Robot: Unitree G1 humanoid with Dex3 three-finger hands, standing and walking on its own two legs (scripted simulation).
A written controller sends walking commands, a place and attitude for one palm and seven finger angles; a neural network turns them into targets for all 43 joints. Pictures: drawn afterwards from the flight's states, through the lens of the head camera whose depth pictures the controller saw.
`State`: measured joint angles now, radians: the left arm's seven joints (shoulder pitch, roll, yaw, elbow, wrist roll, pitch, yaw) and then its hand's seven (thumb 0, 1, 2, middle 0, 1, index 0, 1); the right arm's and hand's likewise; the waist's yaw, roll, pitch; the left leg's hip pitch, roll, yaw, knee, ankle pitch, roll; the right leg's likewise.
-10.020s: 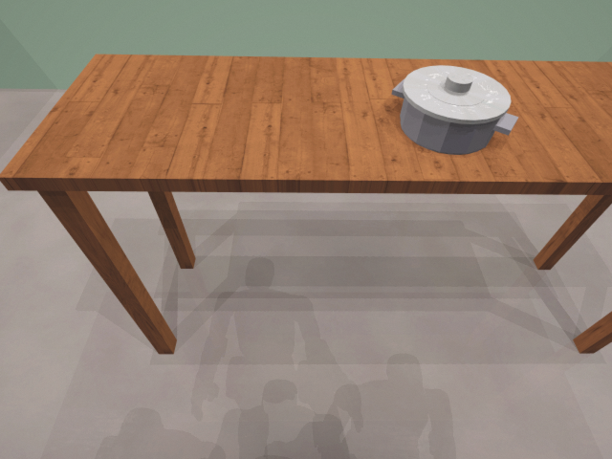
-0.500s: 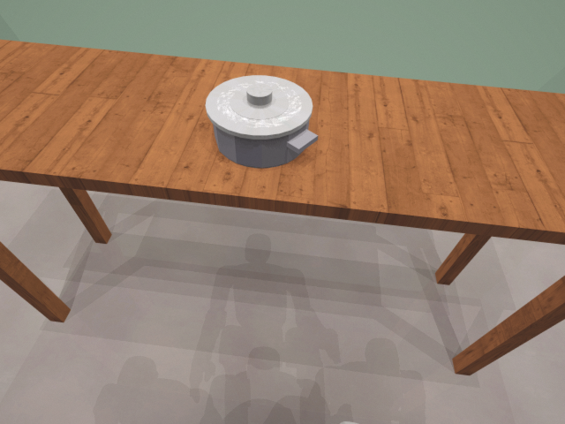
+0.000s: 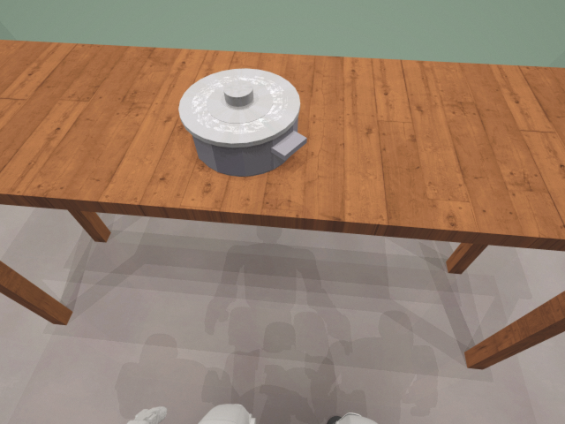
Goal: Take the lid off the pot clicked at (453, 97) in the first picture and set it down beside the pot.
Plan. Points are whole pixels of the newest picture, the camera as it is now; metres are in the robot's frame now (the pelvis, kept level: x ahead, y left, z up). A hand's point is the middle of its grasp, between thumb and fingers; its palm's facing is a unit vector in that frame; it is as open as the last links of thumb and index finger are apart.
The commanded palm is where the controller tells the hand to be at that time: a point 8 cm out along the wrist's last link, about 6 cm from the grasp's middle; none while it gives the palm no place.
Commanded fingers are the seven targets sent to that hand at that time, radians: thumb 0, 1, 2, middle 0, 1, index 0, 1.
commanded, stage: come to a stop and stand still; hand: left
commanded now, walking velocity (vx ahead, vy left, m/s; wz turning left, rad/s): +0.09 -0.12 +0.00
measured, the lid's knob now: (238, 93) +0.55 +0.11 +0.15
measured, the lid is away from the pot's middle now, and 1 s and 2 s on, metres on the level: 0.00 0.00 0.00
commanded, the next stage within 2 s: look again from close up in 0.48 s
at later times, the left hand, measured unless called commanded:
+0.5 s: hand out of the picture -0.01 +0.22 -0.16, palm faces +0.00 -0.97 -0.24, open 7.4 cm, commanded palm none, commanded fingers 0.00 0.90 0.90 -0.20 -0.30 -0.20 -0.30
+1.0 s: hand out of the picture +0.03 +0.21 -0.16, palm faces +0.00 -0.97 -0.23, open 7.3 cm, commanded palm none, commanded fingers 0.00 0.90 0.90 -0.20 -0.30 -0.20 -0.30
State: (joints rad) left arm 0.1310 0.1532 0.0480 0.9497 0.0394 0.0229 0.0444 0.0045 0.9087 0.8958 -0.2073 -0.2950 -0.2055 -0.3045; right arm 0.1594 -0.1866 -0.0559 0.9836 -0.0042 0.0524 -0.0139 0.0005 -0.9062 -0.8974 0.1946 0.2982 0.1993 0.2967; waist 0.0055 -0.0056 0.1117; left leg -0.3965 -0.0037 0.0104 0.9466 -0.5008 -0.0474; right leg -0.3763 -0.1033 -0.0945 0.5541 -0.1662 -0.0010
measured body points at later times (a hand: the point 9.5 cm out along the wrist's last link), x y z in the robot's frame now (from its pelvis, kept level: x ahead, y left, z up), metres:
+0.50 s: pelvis -0.02 +0.03 +0.00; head -0.02 +0.02 +0.45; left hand -0.01 +0.27 -0.14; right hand +0.01 -0.20 -0.16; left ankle -0.01 +0.14 -0.73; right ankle +0.00 -0.04 -0.73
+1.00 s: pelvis +0.00 +0.03 +0.01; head +0.00 +0.02 +0.46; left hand +0.03 +0.26 -0.14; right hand -0.01 -0.18 -0.16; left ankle -0.01 +0.14 -0.73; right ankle +0.00 -0.04 -0.73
